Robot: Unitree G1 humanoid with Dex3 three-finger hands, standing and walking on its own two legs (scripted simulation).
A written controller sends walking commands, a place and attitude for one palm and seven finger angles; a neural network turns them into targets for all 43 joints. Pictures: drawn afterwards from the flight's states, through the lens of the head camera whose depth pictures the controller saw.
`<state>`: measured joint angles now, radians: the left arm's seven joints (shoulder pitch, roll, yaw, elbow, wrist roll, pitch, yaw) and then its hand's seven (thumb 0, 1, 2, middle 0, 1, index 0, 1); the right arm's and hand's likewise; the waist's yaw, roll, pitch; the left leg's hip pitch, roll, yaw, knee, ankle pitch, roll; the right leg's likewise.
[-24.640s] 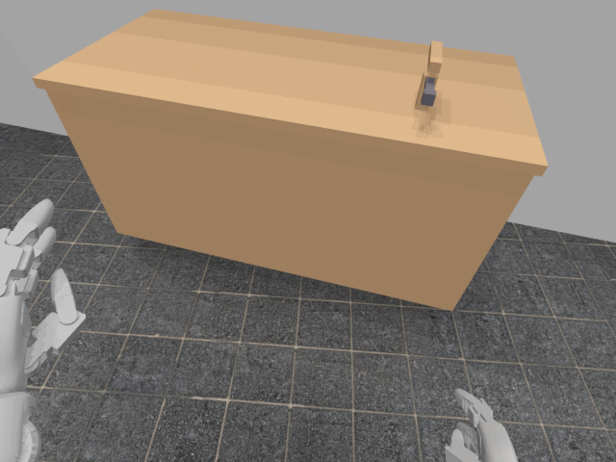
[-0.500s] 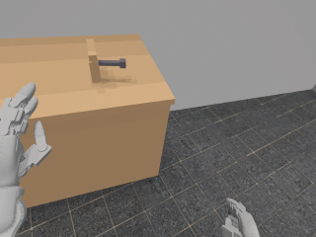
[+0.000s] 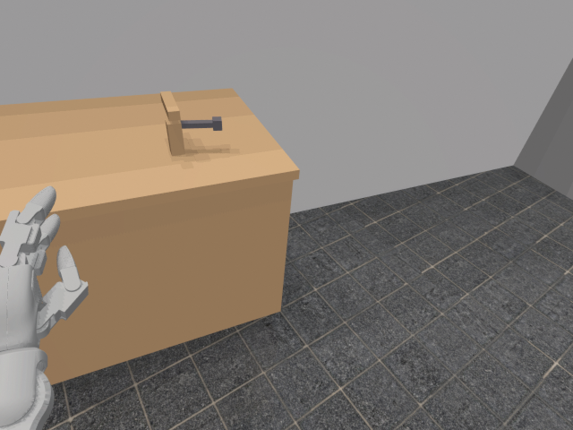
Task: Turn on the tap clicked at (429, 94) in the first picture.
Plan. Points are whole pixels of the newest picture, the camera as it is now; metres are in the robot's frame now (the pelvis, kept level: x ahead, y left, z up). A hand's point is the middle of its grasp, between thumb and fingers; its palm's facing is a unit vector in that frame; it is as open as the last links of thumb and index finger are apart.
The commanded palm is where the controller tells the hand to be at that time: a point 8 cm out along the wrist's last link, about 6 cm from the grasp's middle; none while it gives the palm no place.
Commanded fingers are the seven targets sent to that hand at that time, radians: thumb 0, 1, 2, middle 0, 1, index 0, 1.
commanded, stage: stop stepping back and stand still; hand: left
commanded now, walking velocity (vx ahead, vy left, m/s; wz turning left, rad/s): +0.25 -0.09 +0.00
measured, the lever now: (217, 123) +0.86 +0.24 +0.07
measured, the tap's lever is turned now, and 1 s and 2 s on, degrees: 79 79 79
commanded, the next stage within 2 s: stand and check the lever's angle in 0.36 s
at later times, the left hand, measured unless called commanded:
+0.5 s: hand (76, 296) +0.20 +0.25 +0.17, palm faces +0.43 -0.85 -0.31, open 7.4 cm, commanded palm +0.15 +0.29 +0.18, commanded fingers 0.00 0.90 0.90 -0.20 -0.30 -0.20 -0.30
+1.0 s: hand (84, 287) +0.22 +0.25 +0.16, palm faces +0.39 -0.84 -0.37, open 7.4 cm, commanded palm +0.17 +0.29 +0.18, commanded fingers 0.00 0.90 0.90 -0.20 -0.30 -0.20 -0.30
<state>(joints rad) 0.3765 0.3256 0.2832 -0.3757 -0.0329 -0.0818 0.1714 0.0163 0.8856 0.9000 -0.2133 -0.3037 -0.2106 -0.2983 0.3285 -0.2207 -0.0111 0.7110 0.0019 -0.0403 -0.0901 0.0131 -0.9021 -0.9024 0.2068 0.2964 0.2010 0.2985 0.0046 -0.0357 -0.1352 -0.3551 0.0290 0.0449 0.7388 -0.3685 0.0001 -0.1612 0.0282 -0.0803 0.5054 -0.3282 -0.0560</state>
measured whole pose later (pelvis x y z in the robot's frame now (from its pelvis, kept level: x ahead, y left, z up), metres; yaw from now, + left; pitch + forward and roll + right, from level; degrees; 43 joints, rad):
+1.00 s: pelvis +0.01 +0.01 +0.00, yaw +0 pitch +0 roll -1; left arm 0.48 0.35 0.31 -0.47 -0.06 -0.11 0.16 0.02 0.89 0.90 -0.22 -0.30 -0.21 -0.30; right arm 0.18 -0.21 0.00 0.59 0.01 -0.06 -0.07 0.01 -0.90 -0.90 0.21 0.30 0.20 0.30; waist 0.01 0.03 0.01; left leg -0.27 0.05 0.06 0.50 -0.23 0.00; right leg -0.16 0.03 -0.09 0.43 -0.27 -0.04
